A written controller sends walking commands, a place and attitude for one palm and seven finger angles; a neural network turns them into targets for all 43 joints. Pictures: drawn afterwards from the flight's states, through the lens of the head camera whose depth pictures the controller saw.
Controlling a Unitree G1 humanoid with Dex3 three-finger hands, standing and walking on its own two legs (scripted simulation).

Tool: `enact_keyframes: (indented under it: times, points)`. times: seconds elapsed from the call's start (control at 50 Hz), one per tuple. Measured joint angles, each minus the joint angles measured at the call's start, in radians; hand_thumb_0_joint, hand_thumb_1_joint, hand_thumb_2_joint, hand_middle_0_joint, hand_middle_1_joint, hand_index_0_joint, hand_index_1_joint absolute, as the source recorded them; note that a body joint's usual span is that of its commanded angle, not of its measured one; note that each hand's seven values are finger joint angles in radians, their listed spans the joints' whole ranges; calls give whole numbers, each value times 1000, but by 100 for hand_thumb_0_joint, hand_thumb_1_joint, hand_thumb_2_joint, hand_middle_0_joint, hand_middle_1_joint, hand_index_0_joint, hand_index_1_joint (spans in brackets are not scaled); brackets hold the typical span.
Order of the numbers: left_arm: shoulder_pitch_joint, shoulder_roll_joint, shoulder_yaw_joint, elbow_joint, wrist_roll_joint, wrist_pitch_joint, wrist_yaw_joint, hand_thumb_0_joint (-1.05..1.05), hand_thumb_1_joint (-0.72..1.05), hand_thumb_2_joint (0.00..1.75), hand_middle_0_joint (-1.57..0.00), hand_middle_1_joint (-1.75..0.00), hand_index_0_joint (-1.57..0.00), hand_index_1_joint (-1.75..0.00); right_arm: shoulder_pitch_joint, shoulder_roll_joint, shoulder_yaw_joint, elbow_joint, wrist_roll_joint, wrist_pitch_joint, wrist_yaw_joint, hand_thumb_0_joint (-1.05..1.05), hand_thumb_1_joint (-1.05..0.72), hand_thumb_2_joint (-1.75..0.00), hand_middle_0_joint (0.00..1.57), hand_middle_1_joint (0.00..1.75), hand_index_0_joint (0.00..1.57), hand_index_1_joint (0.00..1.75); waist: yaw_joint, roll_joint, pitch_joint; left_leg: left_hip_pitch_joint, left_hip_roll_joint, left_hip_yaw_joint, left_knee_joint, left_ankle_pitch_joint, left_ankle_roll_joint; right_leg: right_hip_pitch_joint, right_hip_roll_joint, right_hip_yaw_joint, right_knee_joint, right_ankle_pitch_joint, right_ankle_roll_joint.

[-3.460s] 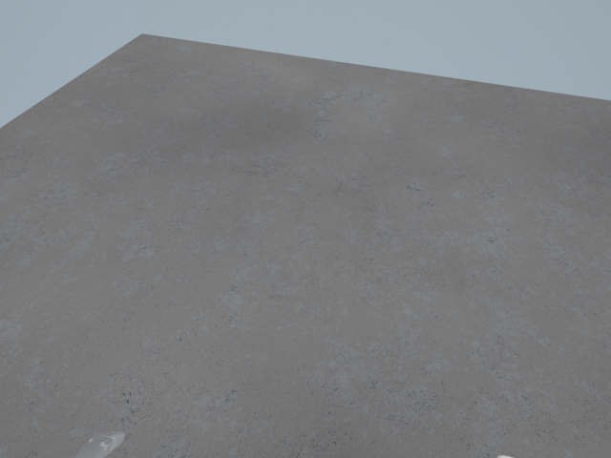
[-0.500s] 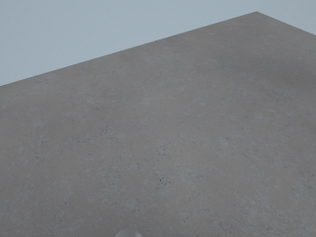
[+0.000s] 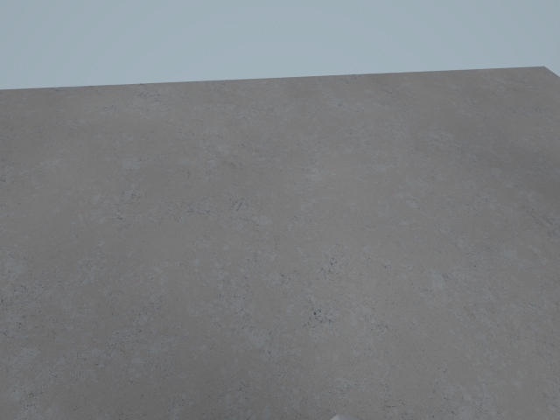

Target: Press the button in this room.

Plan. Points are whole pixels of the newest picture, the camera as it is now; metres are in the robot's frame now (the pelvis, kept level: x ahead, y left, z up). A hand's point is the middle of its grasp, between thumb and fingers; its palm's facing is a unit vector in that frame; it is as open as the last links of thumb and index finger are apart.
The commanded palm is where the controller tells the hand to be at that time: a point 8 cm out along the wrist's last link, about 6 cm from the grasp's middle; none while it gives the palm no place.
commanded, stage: turn or walk to find it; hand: left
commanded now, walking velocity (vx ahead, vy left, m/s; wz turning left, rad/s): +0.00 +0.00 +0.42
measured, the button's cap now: out of the picture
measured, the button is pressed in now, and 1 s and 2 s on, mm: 0 0 0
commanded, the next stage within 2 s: none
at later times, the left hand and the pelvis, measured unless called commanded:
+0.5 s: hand out of the picture -0.01 +0.15 -0.15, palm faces +0.24 -0.93 -0.27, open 7.4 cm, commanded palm none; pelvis -0.04 -0.05 +0.00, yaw +14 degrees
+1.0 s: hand out of the picture -0.11 +0.23 -0.18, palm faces +0.47 -0.85 -0.25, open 7.4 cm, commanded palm none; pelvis -0.07 +0.01 +0.00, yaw +26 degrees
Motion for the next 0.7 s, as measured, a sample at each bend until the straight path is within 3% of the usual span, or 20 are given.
enact_keyframes:
  times: [0.2, 0.3, 0.34, 0.38, 0.44, 0.5, 0.58, 0.7]
  points:
    - [-60, -44, -14, -35, -7, 0, 6, 0, 91, 90, -20, -29, -19, -30, 61, -14, -17, 20, -12, 22, 5, 1, -90, -89, 20, 30, 21, 30, -52, 44, -6, -58, -40, -75, 2, 48, -8, 100, 48, 6, -250, -93, -20]
    - [-57, -70, -27, -63, -14, -20, 7, 0, 91, 90, -20, -30, -20, -30, 86, -30, -32, 32, -12, 39, 11, 1, -90, -89, 20, 30, 20, 30, -57, 61, -16, -110, -61, -109, 30, 61, -38, 221, 75, -3, -525, -11, -51]
    - [-48, -83, -31, -64, -6, -29, 10, 0, 91, 90, -20, -30, -20, -30, 88, -40, -43, 36, -7, 48, 12, 1, -90, -89, 20, 30, 20, 30, -50, 78, -12, -163, -61, -110, 140, -54, -65, 240, 81, -19, -581, 42, -89]
    - [-33, -94, -38, -63, -4, -23, 13, 0, 91, 90, -20, -30, -20, -30, 93, -50, -52, 40, -11, 58, 15, 1, -90, -89, 20, 30, 20, 30, -49, 84, -11, -234, -60, -84, 350, -185, -85, 250, 71, -43, -584, 47, -110]
    - [-10, -101, -41, -52, -7, -26, 16, 0, 91, 90, -20, -30, -20, -30, 96, -64, -60, 43, -14, 64, 24, 1, -90, -89, 20, 30, 20, 30, -47, 81, -10, -299, -25, -48, 613, -186, -107, 277, 54, -70, -618, 59, -115]
    - [-1, -106, -45, -40, -6, -37, 15, 0, 90, 90, -20, -30, -20, -30, 98, -76, -64, 44, -12, 60, 25, 1, -90, -89, 20, 30, 20, 30, -53, 83, -2, -301, 26, -39, 711, -158, -129, 292, 41, -105, -627, 61, -114]
    - [9, -112, -48, -36, -1, -50, 12, 0, 90, 90, -20, -30, -20, -30, 84, -83, -61, 56, -11, 67, 23, 1, -91, -89, 20, 30, 20, 30, -41, 75, 7, -248, 74, -31, 666, -188, -149, 289, 17, -146, -608, 46, -107]
    - [20, -92, -41, -26, 10, -50, 4, 0, 90, 90, -20, -30, -20, -30, 14, -71, -41, 50, -1, 58, 20, 1, -91, -90, 20, 30, 20, 29, -6, 34, 35, -112, 92, 29, 376, -258, -144, 252, -37, -188, -537, 14, -75]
